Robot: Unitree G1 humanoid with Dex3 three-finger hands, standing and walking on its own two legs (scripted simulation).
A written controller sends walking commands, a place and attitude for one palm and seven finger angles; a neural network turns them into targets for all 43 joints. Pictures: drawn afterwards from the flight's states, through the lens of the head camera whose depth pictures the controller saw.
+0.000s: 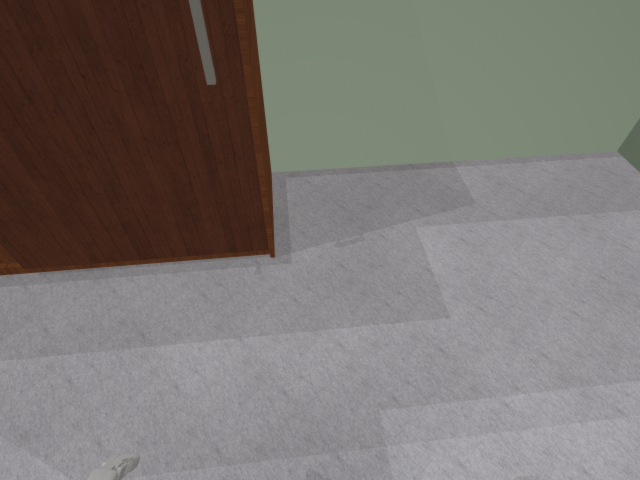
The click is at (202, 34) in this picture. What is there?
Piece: wardrobe's sliding door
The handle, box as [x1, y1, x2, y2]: [189, 0, 215, 84]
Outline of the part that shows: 189,0 207,84 215,84 214,70 200,1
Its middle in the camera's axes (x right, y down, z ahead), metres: -0.28 -0.49 +0.91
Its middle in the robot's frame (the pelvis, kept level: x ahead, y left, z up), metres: +1.01 +0.34 +0.13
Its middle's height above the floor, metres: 0.90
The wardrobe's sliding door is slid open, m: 0.00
